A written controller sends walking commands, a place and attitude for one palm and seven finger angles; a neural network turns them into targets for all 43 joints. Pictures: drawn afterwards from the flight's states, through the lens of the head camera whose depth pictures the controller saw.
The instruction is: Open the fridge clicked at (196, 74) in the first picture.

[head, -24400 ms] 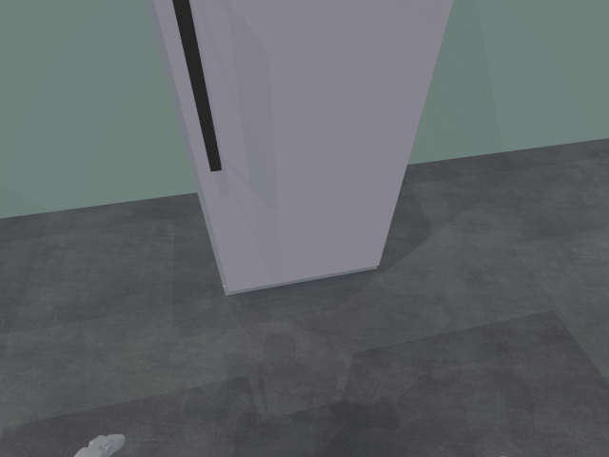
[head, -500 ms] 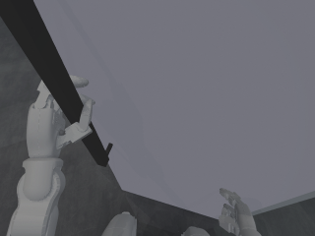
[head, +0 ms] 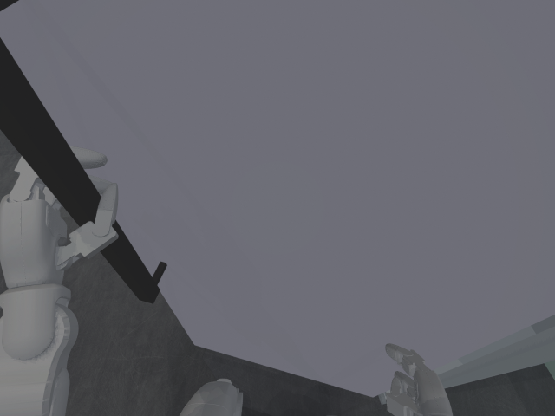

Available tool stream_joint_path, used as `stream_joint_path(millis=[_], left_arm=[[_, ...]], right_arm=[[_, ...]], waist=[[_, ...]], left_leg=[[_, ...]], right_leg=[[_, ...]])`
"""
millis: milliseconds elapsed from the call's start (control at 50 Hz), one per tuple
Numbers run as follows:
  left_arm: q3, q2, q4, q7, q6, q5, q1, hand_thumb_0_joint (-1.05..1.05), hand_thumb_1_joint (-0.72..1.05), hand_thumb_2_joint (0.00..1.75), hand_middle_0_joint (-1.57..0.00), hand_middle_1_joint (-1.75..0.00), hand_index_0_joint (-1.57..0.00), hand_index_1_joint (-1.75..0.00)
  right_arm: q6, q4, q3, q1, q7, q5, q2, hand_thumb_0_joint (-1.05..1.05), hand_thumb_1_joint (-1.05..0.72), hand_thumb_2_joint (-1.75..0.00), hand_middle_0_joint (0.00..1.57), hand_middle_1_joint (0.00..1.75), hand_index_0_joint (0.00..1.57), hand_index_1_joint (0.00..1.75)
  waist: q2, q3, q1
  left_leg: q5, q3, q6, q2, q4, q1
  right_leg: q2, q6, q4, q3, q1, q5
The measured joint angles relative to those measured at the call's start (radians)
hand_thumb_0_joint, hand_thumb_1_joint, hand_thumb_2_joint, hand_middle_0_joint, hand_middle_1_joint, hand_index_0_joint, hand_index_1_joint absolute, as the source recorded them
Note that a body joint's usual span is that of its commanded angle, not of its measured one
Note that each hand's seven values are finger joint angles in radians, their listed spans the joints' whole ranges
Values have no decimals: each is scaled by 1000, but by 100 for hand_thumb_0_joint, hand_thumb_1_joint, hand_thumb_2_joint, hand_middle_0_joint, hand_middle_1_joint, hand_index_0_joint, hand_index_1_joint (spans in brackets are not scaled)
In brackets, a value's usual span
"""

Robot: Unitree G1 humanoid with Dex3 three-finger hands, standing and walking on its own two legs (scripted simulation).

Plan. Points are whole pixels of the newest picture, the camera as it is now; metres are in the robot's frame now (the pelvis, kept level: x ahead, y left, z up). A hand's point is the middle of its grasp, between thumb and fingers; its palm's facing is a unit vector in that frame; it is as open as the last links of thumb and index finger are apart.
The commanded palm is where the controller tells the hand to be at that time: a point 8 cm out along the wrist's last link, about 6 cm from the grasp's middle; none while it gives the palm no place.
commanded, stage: walk backward, drawing the door open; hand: left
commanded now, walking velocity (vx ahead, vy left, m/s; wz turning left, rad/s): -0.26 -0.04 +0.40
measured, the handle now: (107, 204) +0.32 +0.22 +0.15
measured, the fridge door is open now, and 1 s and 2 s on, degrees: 63 80 78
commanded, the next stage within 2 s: stop walking and hold the door back in 0.28 s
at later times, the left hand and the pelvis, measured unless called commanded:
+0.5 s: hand (41, 394) +0.13 +0.19 +0.17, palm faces +0.44 -0.88 -0.21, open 6.2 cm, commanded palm +0.12 +0.25 +0.16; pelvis -0.13 -0.05 +0.00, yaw +9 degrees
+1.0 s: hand (38, 385) +0.13 +0.19 +0.18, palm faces +0.30 -0.94 -0.18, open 6.0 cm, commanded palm +0.10 +0.26 +0.16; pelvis -0.24 -0.03 -0.01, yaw +12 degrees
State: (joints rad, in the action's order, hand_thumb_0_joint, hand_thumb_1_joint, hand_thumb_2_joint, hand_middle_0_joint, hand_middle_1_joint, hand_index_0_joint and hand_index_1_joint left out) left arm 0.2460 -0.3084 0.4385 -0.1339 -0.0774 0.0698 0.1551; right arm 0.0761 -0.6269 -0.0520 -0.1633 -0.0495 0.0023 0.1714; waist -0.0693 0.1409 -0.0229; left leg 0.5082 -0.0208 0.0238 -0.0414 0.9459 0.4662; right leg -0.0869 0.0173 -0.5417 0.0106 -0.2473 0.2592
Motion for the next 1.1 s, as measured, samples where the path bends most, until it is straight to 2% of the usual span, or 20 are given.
stream_joint_path(millis=[80, 120, 160, 200, 260, 340, 380, 420, 460, 500, 540, 620, 680, 720, 800, 840, 880, 960, 1040, 1100], left_arm=[[-24, -16, 19, 1, -29, -10, 17, -10, 59, 75, -46, -140, -32, -137], [-38, -32, 2, 5, -45, -14, -15, -11, 59, 75, -46, -140, -31, -137], [-51, -22, -28, 7, -49, -25, -36, -11, 60, 77, -46, -140, -30, -138], [-64, -13, -57, 12, -44, -34, -48, -10, 60, 78, -46, -140, -30, -138], [-78, -4, -94, 11, -33, -25, -57, -8, 61, 77, -46, -140, -31, -138], [-67, -6, -112, 9, -13, -4, -65, -8, 61, 75, -46, -140, -32, -139], [-37, -23, -100, 15, -2, 5, -73, -9, 61, 74, -46, -140, -31, -138], [-24, -6, -100, 17, -19, 0, -75, -9, 61, 75, -46, -140, -31, -138], [-42, 14, -134, 23, -38, -2, -89, -9, 61, 76, -46, -140, -32, -138], [-68, 26, -202, 30, -55, -10, -138, -9, 61, 77, -46, -140, -34, -138], [-95, 16, -291, 34, -69, -19, -204, -8, 60, 80, -46, -141, -36, -139], [-136, 7, -436, 38, -62, -35, -328, -8, 58, 81, -46, -141, -39, -139], [-156, 8, -510, 40, -39, -46, -421, -8, 58, 81, -46, -140, -39, -140], [-158, -2, -572, 39, -35, -51, -474, -7, 59, 81, -46, -140, -39, -140], [-169, 24, -750, 42, -42, -76, -573, -7, 60, 79, -46, -140, -38, -140], [-172, 15, -806, 63, -35, -81, -620, -7, 59, 78, -46, -140, -38, -140], [-164, 1, -828, 78, -25, -72, -669, -7, 59, 77, -46, -140, -38, -140], [-128, 32, -855, 79, -28, -54, -711, -6, 63, 78, -46, -140, -37, -140], [-143, 38, -915, 90, -26, -49, -754, -5, 63, 79, -46, -140, -38, -140], [-141, 36, -975, 79, -53, -50, -759, -5, 63, 80, -46, -140, -38, -140]], right_arm=[[13, 34, 9, -37, -11, -6, 26, 1, -91, -90, 20, 29, 33, 36], [16, 21, 29, -31, -18, 0, 8, 1, -91, -90, 20, 29, 33, 36], [8, 0, 34, -13, -15, 1, -3, 1, -91, -90, 20, 29, 32, 36], [14, -13, 33, -4, -11, -2, -3, 1, -91, -90, 20, 29, 29, 34], [15, -9, 32, 1, -5, 4, 6, 1, -91, -90, 20, 29, 26, 33], [3, 13, 25, 6, -10, 7, 9, 1, -90, -90, 20, 29, 23, 31], [-2, 27, 21, 16, -9, 11, 5, 1, -90, -90, 20, 30, 22, 31], [-7, 8, 26, 46, -13, 19, 18, 1, -90, -90, 20, 30, 22, 30], [-6, -22, 33, 45, -22, 22, 24, 1, -90, -90, 20, 30, 21, 30], [-5, -49, 29, 33, -36, 22, 28, 1, -91, -90, 20, 30, 21, 30], [-11, -62, 25, 18, -47, 17, 31, 1, -91, -90, 20, 30, 20, 30], [-11, -61, 35, -1, -58, 4, 56, 1, -91, -90, 20, 30, 20, 30], [-12, -52, 52, 5, -66, 2, 77, 1, -91, -90, 20, 30, 20, 30], [-23, -52, 56, 17, -66, 7, 62, 1, -91, -90, 20, 29, 20, 30], [-28, -55, 56, -23, -56, 12, 53, 1, -91, -90, 20, 29, 20, 30], [-44, -60, 45, -41, -40, 22, 45, 1, -91, -90, 20, 29, 20, 30], [-55, -56, 30, -56, -27, 29, 31, 1, -91, -90, 20, 29, 20, 30], [-56, -94, 38, -45, -35, 31, 41, 1, -90, -90, 20, 30, 20, 30], [-38, -129, 25, -82, -56, 26, 38, 1, -90, -90, 20, 30, 20, 30], [-33, -142, 25, -97, -64, 23, 40, 1, -91, -90, 20, 30, 20, 30]], waist=[[8, -36, -39], [-15, -15, -25], [2, 6, -5], [44, 10, -7], [108, 5, 4], [140, -13, 34], [115, -19, 49], [117, 5, 51], [89, -8, 63], [48, -32, 72], [11, -63, 67], [-6, -121, 36], [-2, -130, 19], [-39, -105, 25], [48, -111, -4], [78, -108, -15], [53, -108, -8], [99, -66, -22], [62, -87, -26], [43, -88, -21]], left_leg=[[-302, -66, -22, 24, -381, -177], [-298, -75, -68, 10, -374, -179], [-289, -65, -74, 26, -371, -186], [-320, -30, -66, 47, -401, -185], [-382, 12, -52, 76, -449, -169], [-442, 35, -34, 87, -480, -123], [-342, 34, -21, 66, -385, -48], [-137, 76, 2, 24, -74, 51], [-111, 74, 17, -28, 195, 109], [-144, 41, 23, -37, 293, 106], [-167, 8, 12, -20, 199, 44], [-155, -37, -26, 23, -219, -155], [-240, -75, -48, 26, -498, -298], [-263, -110, -46, 2, -519, -326], [-271, -68, -52, 49, -495, -296], [-277, -42, -47, 67, -464, -263], [-239, -50, -45, 54, -370, -200], [-104, -3, -47, 45, -160, -105], [-209, -57, -59, 40, -318, -166], [-263, -107, -89, 26, -361, -202]], right_leg=[[-14, 13, -98, 55, -54, 41], [-16, 6, -243, 26, -104, 149], [34, 5, -393, 1, -140, 266], [74, 7, -476, 12, -156, 271], [101, 6, -431, 35, -127, 250], [104, -11, -157, 45, 5, 202], [78, -32, -1, 38, 60, 73], [73, -31, -44, 46, 24, 31], [46, -25, -50, 40, 6, 30], [14, -21, -29, 40, -6, 13], [-16, -17, -9, 50, -22, -10], [-45, -7, -1, 72, -72, -44], [-52, 9, -46, 66, -119, -50], [-63, 5, -77, 21, -124, -54], [35, -11, -245, 46, -123, 149], [77, -18, -134, 65, -66, 121], [78, -43, 3, 31, -21, 9], [97, -40, -45, 27, -55, -38], [69, -26, -92, 4, -87, -10], [58, -30, -206, -23, -117, 139]])
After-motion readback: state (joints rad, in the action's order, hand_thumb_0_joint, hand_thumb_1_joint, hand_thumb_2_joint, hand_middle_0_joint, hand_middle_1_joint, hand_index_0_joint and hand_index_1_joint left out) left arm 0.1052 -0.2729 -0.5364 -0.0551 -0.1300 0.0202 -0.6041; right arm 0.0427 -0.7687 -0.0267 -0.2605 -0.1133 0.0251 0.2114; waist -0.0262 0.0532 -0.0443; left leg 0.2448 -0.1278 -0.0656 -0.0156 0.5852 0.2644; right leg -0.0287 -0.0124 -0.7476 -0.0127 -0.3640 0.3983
